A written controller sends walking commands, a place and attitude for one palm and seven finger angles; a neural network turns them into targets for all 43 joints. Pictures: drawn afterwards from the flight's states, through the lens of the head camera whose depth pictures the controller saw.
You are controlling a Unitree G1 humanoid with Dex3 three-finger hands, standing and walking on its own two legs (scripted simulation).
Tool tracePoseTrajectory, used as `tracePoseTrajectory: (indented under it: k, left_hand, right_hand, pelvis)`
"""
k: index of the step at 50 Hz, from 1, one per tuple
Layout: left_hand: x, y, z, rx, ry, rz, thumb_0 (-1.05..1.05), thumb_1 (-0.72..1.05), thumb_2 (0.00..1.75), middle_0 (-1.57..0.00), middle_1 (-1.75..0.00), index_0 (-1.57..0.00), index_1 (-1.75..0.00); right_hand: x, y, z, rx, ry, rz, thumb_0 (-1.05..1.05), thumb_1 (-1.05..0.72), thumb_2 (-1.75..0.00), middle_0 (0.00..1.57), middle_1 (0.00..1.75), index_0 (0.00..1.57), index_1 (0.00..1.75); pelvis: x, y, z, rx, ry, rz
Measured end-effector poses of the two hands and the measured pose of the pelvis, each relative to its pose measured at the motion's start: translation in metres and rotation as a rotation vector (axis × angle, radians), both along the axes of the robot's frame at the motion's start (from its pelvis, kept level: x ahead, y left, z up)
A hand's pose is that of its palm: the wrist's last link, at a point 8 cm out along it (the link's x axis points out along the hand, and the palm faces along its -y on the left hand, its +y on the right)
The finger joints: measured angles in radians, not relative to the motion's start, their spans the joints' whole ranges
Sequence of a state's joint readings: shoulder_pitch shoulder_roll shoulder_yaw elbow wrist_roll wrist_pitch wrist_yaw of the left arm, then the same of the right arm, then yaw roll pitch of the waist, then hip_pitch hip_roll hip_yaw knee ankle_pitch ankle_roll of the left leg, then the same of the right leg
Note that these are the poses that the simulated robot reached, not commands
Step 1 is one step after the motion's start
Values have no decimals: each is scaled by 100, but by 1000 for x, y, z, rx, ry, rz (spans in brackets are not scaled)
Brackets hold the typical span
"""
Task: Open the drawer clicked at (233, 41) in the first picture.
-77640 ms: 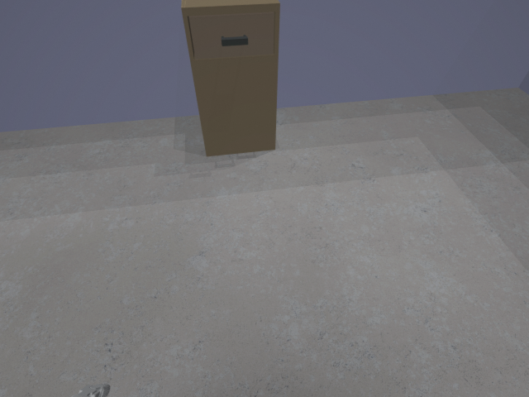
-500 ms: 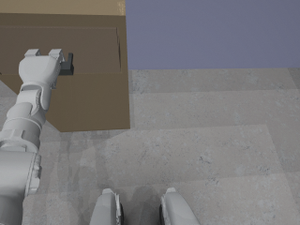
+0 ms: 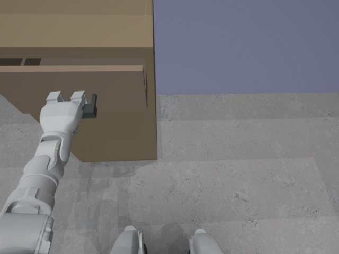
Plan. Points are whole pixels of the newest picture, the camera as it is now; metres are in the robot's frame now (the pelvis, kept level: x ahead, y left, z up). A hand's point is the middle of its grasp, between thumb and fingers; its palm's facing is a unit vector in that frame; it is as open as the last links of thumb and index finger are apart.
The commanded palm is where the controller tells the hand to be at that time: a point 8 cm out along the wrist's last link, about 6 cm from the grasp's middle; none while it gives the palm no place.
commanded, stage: pull the drawer open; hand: left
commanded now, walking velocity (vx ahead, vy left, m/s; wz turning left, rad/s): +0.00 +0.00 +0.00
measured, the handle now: (73, 104) +0.49 +0.25 -0.01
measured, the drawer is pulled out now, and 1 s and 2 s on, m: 0.04 0.15 0.27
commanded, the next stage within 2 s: none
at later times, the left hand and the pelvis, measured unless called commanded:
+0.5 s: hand (69, 145) +0.38 +0.24 -0.03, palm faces -0.05 -0.07 -1.00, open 6.1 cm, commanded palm +0.34 +0.25 +0.02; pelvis +0.01 +0.00 +0.01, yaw +0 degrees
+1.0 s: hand (64, 169) +0.32 +0.24 -0.03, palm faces -0.04 -0.06 -1.00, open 6.1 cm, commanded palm +0.28 +0.24 +0.02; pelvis +0.00 -0.01 +0.01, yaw +1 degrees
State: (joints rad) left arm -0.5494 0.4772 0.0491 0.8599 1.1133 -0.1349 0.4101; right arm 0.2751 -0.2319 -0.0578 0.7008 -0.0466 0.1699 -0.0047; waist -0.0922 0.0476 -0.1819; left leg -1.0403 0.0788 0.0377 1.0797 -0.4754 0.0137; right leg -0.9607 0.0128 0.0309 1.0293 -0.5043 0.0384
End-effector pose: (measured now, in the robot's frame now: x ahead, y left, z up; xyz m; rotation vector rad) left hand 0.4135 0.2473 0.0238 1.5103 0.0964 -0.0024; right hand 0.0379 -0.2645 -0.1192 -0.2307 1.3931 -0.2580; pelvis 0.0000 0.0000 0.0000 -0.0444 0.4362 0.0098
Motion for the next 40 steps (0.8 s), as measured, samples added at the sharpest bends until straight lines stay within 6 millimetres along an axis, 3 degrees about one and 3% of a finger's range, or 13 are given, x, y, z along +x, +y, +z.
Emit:
tracePoseTrajectory:
  k: [8, 15, 40]
  left_hand:
    - [-18, -1, 0, 4, -8, 3, 2, 66, 76, -25, -135, -36, -135]
    - [-32, -1, 0, 2, -8, 7, 2, 66, 76, -25, -135, -36, -135]
    - [-88, -3, 0, 0, -13, 26, 2, 66, 76, -25, -135, -37, -134]
  right_hand:
    - [36, -1, 4, 6, -67, 31, 0, -91, -89, 20, 30, 20, 30]
    - [55, 0, 8, 8, -107, 53, 0, -91, -89, 20, 30, 20, 30]
    - [65, 0, 14, 15, -187, 64, 1, -91, -89, 20, 30, 20, 30]
  pelvis:
    - [7, 0, 5, 3, -19, 4]
    - [10, -2, 8, 7, -34, 7]
    - [6, -6, 11, 15, -86, 1]
